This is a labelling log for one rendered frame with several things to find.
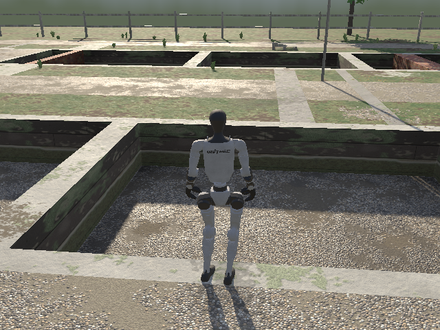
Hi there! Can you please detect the left robot forearm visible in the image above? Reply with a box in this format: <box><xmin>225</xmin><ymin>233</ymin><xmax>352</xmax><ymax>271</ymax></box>
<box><xmin>186</xmin><ymin>167</ymin><xmax>196</xmax><ymax>189</ymax></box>

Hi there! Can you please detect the right robot hand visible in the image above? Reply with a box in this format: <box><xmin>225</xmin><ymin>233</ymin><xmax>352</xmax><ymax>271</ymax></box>
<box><xmin>240</xmin><ymin>188</ymin><xmax>256</xmax><ymax>201</ymax></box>

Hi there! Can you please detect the left robot hand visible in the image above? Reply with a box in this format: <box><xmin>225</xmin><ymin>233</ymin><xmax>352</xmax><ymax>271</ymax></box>
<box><xmin>186</xmin><ymin>186</ymin><xmax>201</xmax><ymax>199</ymax></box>

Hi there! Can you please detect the robot right thigh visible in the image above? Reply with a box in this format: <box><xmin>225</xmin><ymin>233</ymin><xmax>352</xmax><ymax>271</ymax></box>
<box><xmin>227</xmin><ymin>192</ymin><xmax>244</xmax><ymax>241</ymax></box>

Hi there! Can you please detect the robot left upper arm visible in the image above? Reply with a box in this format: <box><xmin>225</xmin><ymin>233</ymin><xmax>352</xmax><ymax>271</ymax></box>
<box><xmin>188</xmin><ymin>140</ymin><xmax>204</xmax><ymax>177</ymax></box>

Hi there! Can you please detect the robot left foot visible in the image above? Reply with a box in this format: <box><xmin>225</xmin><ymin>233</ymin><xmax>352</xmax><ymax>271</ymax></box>
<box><xmin>201</xmin><ymin>265</ymin><xmax>215</xmax><ymax>282</ymax></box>

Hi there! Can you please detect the robot right upper arm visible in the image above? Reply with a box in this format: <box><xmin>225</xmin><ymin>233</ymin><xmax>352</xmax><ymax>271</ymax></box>
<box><xmin>233</xmin><ymin>139</ymin><xmax>251</xmax><ymax>177</ymax></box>

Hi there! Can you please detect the right robot forearm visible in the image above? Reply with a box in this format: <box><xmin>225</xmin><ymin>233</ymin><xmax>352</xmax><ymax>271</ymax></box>
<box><xmin>243</xmin><ymin>167</ymin><xmax>255</xmax><ymax>190</ymax></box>

